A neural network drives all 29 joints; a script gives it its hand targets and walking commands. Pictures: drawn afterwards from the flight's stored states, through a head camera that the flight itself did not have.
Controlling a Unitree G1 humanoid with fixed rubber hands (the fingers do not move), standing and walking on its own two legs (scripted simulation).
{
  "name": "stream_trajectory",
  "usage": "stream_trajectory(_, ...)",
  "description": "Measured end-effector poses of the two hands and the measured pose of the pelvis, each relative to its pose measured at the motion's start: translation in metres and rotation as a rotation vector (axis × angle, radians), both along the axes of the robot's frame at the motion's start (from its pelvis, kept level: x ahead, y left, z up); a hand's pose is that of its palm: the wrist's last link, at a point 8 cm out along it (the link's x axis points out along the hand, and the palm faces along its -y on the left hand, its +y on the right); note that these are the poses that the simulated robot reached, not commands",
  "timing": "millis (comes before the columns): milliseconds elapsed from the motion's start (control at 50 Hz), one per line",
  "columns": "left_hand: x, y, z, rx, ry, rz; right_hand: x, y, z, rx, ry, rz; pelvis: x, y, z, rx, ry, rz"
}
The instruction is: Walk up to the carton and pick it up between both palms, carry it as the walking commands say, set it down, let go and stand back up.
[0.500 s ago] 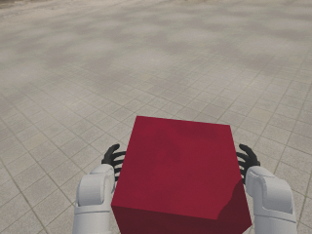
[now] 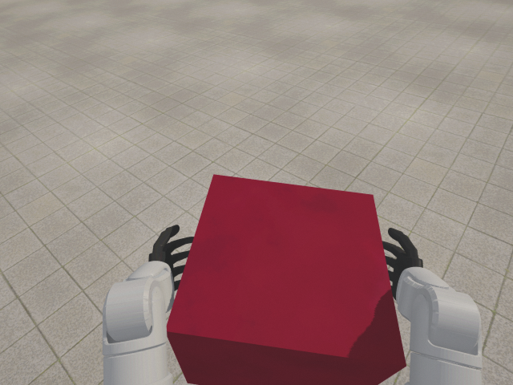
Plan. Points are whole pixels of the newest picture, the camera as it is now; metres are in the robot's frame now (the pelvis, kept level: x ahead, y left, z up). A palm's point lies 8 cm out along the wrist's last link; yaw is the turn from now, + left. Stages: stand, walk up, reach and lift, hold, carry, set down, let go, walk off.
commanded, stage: carry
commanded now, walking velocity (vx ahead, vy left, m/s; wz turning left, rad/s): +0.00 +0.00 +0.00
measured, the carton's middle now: (278, 290) +0.26 +0.01 +0.01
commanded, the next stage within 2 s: none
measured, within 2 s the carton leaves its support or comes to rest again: neither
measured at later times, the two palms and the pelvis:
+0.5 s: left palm (151, 292) +0.22 +0.18 +0.09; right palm (409, 298) +0.22 -0.17 +0.08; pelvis -0.03 +0.02 +0.00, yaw -1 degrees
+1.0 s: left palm (122, 321) +0.18 +0.21 +0.09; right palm (402, 332) +0.17 -0.14 +0.09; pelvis -0.07 +0.04 +0.01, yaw -1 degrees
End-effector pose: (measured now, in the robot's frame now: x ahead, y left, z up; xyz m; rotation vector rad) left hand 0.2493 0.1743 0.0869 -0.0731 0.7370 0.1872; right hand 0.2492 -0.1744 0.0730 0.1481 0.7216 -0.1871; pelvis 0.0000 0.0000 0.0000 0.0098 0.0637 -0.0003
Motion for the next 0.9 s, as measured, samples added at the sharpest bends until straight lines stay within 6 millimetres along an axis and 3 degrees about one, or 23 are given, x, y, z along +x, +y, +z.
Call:
stream_trajectory(320, -0.011, 0.002, -0.004, -0.002, -0.008, -0.027, -0.018, 0.002, -0.002, 0.004, -0.006, -0.030, -0.013, 0.011, -0.002, 0.001, -0.014, -0.010)
stream_trajectory(680, -0.044, 0.019, 0.003, -0.024, -0.026, -0.015, -0.046, 0.019, 0.014, -0.025, -0.023, -0.012, -0.043, 0.023, 0.004, -0.010, -0.036, -0.013)
stream_trajectory(900, -0.063, 0.030, 0.004, -0.029, -0.015, -0.012, -0.069, 0.030, 0.012, -0.012, -0.011, -0.025, -0.062, 0.034, 0.006, -0.011, -0.036, -0.018)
